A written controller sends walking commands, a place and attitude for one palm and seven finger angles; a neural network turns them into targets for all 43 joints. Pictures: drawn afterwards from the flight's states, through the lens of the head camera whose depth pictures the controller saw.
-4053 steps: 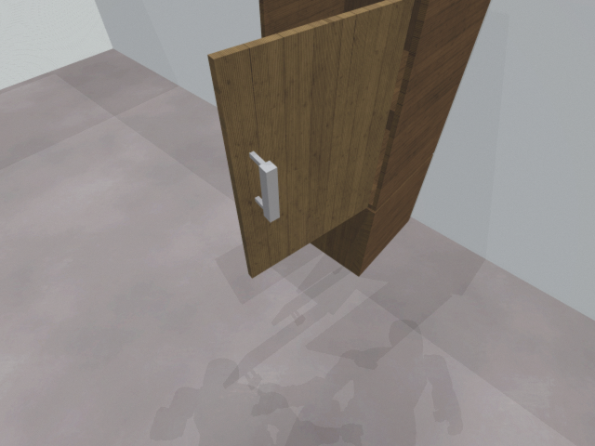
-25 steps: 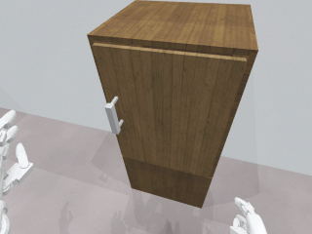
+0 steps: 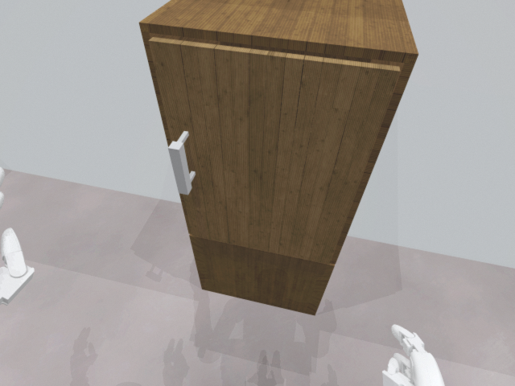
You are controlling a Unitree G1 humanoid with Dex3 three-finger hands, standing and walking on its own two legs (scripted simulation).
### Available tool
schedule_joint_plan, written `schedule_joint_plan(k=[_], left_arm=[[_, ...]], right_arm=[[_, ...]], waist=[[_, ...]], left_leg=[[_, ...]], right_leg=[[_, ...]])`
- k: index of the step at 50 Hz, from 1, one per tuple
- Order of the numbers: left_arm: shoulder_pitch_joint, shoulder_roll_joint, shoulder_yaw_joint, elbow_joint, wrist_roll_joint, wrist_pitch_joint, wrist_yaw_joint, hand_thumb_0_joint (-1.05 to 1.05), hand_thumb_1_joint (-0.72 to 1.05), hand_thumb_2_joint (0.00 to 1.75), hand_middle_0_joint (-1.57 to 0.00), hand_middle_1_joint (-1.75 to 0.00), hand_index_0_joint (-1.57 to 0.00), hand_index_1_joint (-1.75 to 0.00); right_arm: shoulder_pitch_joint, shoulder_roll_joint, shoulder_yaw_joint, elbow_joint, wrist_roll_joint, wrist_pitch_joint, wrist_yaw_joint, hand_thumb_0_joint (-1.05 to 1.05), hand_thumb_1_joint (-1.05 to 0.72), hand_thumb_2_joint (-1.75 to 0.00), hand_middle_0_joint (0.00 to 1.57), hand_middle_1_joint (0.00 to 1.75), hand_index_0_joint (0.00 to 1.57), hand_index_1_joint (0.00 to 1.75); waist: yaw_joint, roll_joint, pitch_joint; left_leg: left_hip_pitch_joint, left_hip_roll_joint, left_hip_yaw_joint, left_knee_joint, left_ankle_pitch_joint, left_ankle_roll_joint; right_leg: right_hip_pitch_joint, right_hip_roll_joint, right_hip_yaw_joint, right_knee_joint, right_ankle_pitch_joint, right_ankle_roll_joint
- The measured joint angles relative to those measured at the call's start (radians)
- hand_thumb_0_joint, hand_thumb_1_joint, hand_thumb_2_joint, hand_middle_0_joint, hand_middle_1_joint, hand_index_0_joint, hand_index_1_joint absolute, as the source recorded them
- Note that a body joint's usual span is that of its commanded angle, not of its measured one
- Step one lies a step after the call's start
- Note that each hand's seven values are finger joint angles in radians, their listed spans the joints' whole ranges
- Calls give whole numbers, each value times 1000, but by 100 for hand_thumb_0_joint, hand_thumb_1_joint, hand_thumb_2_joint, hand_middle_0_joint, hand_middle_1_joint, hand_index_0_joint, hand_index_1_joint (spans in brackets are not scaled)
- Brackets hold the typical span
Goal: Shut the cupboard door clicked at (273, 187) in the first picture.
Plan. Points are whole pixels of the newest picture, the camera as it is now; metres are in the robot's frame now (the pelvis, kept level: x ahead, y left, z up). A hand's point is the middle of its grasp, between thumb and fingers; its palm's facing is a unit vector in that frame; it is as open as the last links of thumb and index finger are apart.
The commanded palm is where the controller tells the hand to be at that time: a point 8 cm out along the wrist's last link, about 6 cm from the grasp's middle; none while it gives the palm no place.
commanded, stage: step back with the hand held close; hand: left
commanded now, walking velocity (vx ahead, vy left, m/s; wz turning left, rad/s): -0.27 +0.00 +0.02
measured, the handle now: (184, 163) +0.57 +0.20 +0.00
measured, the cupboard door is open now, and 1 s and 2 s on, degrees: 0 0 0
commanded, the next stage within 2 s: stop stepping back and stand still in 0.90 s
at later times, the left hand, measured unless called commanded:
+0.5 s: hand out of the picture +0.14 +0.28 +0.18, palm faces +0.50 -0.74 -0.46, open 7.5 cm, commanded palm +0.07 +0.30 +0.19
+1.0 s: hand out of the picture +0.04 +0.31 +0.18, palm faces +0.49 -0.79 -0.36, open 7.5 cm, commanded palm -0.01 +0.33 +0.19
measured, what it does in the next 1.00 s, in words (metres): walks backwards: right foot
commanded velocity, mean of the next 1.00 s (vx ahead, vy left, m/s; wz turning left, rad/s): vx -0.37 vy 0.00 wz -0.03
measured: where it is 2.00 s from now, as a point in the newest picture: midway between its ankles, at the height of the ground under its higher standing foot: outside the picture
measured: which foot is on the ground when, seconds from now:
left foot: down 0.00-1.00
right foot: down 0.00-0.32, up 0.34-0.40, down 0.42-0.82, up 0.84-1.00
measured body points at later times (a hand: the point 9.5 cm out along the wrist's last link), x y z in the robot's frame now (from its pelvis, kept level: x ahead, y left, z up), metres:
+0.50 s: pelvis -0.06 -0.01 -0.01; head -0.05 +0.02 +0.44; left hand +0.11 +0.31 +0.20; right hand +0.10 -0.24 -0.08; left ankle +0.05 +0.09 -0.73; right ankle -0.06 -0.14 -0.73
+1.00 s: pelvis -0.15 +0.03 +0.01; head -0.14 +0.08 +0.46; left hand +0.01 +0.35 +0.20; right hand +0.03 -0.20 -0.05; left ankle -0.01 +0.09 -0.73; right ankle -0.25 -0.12 -0.67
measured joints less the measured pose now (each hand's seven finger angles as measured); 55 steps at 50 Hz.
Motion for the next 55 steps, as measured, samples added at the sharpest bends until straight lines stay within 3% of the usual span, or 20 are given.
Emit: schedule_joint_plan(k=[9, 15, 21, 25, 30, 35, 38, 41, 44, 46, 48, 51, 55], left_arm=[[-37, -36, 1, -18, 19, -34, 20, 2, 88, 90, -21, -30, -21, -30], [-25, -12, 0, -38, 13, -59, 36, 2, 88, 90, -22, -30, -21, -30], [-19, 40, 44, -33, 21, -78, 21, 2, 88, 90, -22, -30, -21, -30], [-13, 32, 75, -43, 10, -99, 12, 2, 88, 90, -21, -30, -21, -30], [-13, 13, 17, -78, -6, -97, 1, 2, 88, 90, -21, -30, -20, -30], [23, 38, -5, -97, 3, -104, -2, 2, 88, 90, -22, -30, -21, -30], [24, 50, 0, -83, 9, -106, 12, 1, 88, 90, -22, -30, -21, -30], [-11, 53, 18, -56, 6, -106, 19, 1, 88, 90, -22, -30, -21, -30], [-44, 47, 44, -9, 8, -101, 7, 1, 88, 90, -22, -30, -21, -30], [-47, 40, 48, -10, 5, -81, 0, 1, 88, 90, -22, -30, -21, -30], [-33, 32, 40, -42, -7, -64, 3, 2, 88, 90, -21, -30, -21, -30], [-3, 15, 18, -98, -26, -55, 8, 2, 89, 90, -21, -30, -20, -30], [-5, 32, 8, -131, -36, -58, 4, 2, 89, 90, -21, -30, -20, -30]], right_arm=[[32, 0, 1, 40, -13, -41, 13, 1, -90, -90, 20, 30, 20, 30], [30, -5, -2, 63, -17, -44, 21, 1, -90, -90, 20, 30, 20, 30], [44, 15, -8, 64, -20, -71, 15, 1, -90, -90, 20, 30, 20, 30], [12, 28, -4, 79, -29, -94, 24, 1, -90, -90, 20, 30, 20, 30], [-56, 35, -3, 96, -27, -100, 34, 1, -90, -90, 20, 30, 21, 30], [-47, 33, -13, 80, -30, -79, 35, 1, -90, -90, 20, 30, 21, 30], [-24, 19, -22, 85, -29, -54, 34, 1, -90, -90, 20, 30, 20, 30], [-13, 4, -25, 86, -21, -47, 24, 1, -90, -90, 20, 30, 20, 30], [-19, 14, -24, 93, -23, -63, 19, 1, -90, -90, 20, 30, 20, 30], [-14, 31, -23, 98, -31, -80, 27, 1, -90, -90, 20, 30, 20, 30], [-9, 48, -17, 107, -34, -96, 39, 1, -90, -90, 20, 30, 20, 30], [-20, 70, -1, 123, -40, -117, 51, 1, -90, -90, 20, 30, 20, 30], [-58, 95, 22, 113, -52, -131, 55, 1, -90, -90, 20, 30, 21, 30]], waist=[[8, -1, 1], [-11, -14, 1], [-40, -3, -7], [-12, -12, -12], [-1, -13, 28], [-16, -18, -9], [-14, -25, -42], [-17, -16, -39], [-17, 1, -11], [-15, 10, -11], [-2, 5, -24], [19, -11, -55], [22, -36, -64]], left_leg=[[-77, 15, -16, 94, -64, -6], [-99, 15, -15, 68, -20, -8], [-130, 30, -46, 56, 62, 0], [-178, 49, -35, 50, 87, -15], [-167, 63, -34, -10, 152, -24], [-189, 42, -45, 44, -21, -52], [-157, 25, -48, 92, -59, -63], [-133, 23, -50, 8, 108, -22], [-135, 38, -55, -27, 141, 19], [-133, 59, -56, -79, 174, 24], [-132, 78, -42, -137, 220, 19], [-137, 90, -15, -219, 279, 14], [-161, 85, 19, -290, 339, -14]], right_leg=[[-50, 10, -22, 40, 11, -14], [-67, 10, -21, 12, 27, -13], [-23, 79, 25, 121, -51, -10], [30, 99, 51, 49, -138, -20], [16, 111, 53, 30, -71, -21], [21, 93, 46, 5, -48, -21], [23, 74, 49, -14, -32, -8], [9, 68, 40, -19, -29, 6], [-21, 115, 54, 153, -119, -1], [-15, 142, 37, 280, -180, -10], [26, 144, 9, 315, -241, -18], [121, 127, -18, 220, -315, -30], [262, 102, -33, -82, -283, -58]])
